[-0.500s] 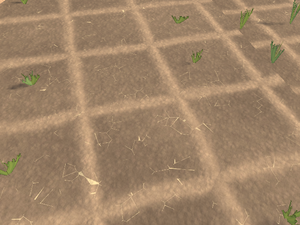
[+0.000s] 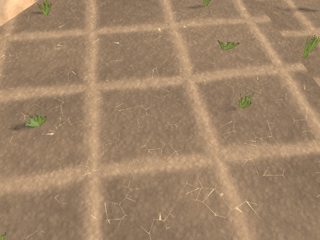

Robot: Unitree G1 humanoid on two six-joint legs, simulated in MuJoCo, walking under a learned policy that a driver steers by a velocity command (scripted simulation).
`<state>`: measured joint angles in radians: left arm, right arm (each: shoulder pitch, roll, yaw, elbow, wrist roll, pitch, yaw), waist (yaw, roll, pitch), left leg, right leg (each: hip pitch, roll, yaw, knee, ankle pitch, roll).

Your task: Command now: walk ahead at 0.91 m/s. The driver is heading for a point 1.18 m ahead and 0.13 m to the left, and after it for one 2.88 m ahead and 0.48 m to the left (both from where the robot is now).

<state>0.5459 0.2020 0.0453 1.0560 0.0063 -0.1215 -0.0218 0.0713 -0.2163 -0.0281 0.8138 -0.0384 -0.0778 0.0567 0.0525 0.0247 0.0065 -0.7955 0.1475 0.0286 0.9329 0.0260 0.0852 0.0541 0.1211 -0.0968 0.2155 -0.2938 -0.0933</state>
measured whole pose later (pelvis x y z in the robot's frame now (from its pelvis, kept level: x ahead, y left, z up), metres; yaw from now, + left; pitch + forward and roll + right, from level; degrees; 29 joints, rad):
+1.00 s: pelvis +0.37 -0.01 +0.00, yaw +8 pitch +1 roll -1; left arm 0.09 0.25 0.07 0.94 0.00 -0.01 0.09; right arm 0.18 -0.27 -0.06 0.93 0.02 0.05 -0.03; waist -0.02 0.00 0.05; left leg -0.46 0.03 0.03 1.01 -0.52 -0.02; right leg -0.32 -0.06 -0.12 0.50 -0.20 0.00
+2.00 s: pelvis +0.61 -0.06 -0.03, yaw -5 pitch +2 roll +1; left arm 0.04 0.28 0.07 0.76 0.06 -0.03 -0.07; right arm 0.48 -0.25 -0.06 1.00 -0.02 -0.07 0.00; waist -0.05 0.00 0.03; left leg 0.08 0.19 0.22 0.74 -0.49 -0.01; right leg -0.55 -0.02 -0.11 0.74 -0.22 -0.12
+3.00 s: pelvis +1.37 -0.08 -0.01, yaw +33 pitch +2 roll -1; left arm 0.21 0.28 0.05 0.73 0.00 -0.05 -0.01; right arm 0.15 -0.29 -0.05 0.69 -0.01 -0.01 -0.03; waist 0.03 -0.02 0.06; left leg -0.51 -0.04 -0.09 1.16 -0.49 -0.05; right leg -0.43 0.10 0.14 0.43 -0.03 -0.01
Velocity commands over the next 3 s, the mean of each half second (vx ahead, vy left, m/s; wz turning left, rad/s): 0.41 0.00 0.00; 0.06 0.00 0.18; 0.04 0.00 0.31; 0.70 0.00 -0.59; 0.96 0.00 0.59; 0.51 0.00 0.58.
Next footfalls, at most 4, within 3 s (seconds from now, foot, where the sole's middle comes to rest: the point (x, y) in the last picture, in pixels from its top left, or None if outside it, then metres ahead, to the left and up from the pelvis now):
0.16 left None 0.39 0.08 -0.77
0.58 right None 0.47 -0.14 -0.77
1.12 left None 0.38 0.13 -0.77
1.96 right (210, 189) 0.74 -0.16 -0.77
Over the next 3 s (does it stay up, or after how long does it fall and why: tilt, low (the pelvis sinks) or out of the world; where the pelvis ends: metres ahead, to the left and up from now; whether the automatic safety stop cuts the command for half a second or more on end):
stays up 1.37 -0.08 -0.01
